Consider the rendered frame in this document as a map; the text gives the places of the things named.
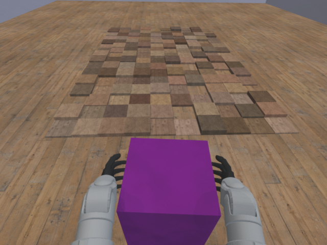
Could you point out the robot right forearm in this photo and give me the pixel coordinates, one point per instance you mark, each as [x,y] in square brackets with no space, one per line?
[241,213]

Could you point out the robot left forearm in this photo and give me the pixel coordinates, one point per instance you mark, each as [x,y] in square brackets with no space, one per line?
[96,217]

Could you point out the left robot hand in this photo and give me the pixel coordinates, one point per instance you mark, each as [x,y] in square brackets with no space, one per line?
[111,164]

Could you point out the carton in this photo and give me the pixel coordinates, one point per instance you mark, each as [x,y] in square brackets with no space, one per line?
[168,194]

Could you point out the right robot hand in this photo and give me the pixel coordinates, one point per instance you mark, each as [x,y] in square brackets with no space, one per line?
[226,170]

